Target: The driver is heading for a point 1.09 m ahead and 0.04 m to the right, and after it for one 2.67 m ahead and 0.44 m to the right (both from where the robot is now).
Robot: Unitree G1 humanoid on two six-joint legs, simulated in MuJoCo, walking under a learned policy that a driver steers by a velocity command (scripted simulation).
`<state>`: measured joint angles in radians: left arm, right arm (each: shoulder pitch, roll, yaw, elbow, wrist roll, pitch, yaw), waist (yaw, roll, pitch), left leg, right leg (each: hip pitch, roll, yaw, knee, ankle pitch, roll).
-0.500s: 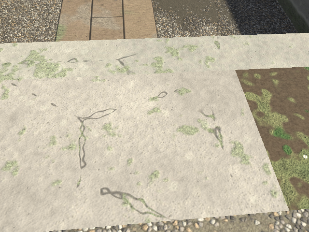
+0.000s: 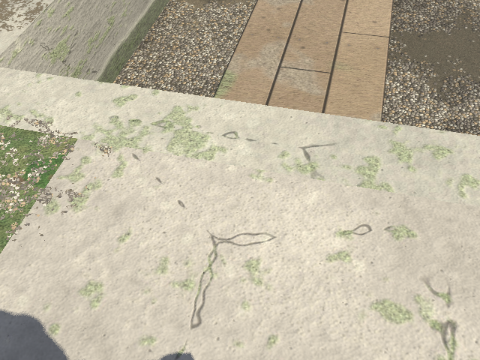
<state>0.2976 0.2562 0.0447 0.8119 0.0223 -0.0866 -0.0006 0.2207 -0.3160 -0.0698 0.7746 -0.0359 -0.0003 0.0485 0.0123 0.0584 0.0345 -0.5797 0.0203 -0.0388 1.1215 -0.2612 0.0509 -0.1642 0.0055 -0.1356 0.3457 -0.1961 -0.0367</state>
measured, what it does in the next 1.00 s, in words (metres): walks ahead: left foot, then right foot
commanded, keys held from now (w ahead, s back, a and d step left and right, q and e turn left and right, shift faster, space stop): w+q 0.12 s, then w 0.88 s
